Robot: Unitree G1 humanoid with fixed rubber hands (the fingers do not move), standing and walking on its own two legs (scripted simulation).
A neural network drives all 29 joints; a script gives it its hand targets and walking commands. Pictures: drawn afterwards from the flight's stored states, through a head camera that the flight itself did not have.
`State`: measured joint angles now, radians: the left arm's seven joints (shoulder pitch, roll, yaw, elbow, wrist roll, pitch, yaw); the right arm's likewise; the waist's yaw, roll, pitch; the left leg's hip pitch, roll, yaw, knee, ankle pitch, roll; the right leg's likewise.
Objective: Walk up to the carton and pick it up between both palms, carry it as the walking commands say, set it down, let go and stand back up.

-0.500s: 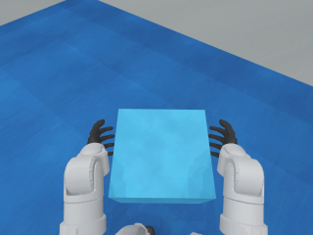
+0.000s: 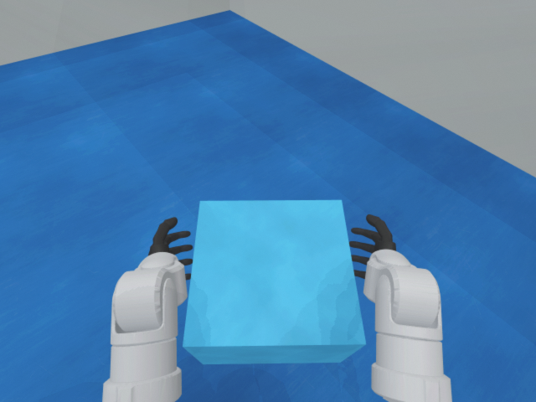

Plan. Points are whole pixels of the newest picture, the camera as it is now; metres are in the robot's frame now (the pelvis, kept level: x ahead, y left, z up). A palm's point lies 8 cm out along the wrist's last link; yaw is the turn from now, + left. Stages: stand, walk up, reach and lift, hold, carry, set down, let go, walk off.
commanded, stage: carry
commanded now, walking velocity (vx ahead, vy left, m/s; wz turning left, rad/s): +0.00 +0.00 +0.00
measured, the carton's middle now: (271, 283) +0.31 +0.02 -0.02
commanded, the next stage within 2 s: none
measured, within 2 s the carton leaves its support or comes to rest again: neither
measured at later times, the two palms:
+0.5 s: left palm (153, 260) +0.26 +0.18 +0.10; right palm (391, 279) +0.26 -0.13 +0.10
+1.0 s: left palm (188, 252) +0.28 +0.14 +0.10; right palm (419, 277) +0.27 -0.17 +0.10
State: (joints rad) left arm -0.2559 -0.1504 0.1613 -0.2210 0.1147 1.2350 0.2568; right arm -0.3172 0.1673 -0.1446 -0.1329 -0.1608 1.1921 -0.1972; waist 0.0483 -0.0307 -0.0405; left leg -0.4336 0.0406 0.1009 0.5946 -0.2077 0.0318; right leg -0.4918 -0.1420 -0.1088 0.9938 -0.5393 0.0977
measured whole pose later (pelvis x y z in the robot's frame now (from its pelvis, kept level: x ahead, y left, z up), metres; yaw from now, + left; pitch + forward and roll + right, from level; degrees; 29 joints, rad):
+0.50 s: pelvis -0.02 +0.03 +0.01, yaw +0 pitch +3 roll +0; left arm -0.30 -0.16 0.17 -0.10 0.15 1.21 0.23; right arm -0.32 0.17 -0.18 -0.09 -0.15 1.20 -0.24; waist 0.00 0.00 -0.15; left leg -0.38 -0.01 0.13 0.42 -0.09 0.06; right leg -0.31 -0.08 -0.14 0.53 -0.26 0.01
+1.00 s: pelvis -0.01 -0.01 +0.01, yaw -1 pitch +3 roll +0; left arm -0.28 -0.16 0.15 -0.12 0.15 1.17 0.19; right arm -0.28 0.16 -0.17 -0.14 -0.15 1.17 -0.21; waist 0.00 0.01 -0.13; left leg -0.40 0.04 0.11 0.47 -0.13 0.01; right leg -0.30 -0.02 -0.15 0.52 -0.28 -0.04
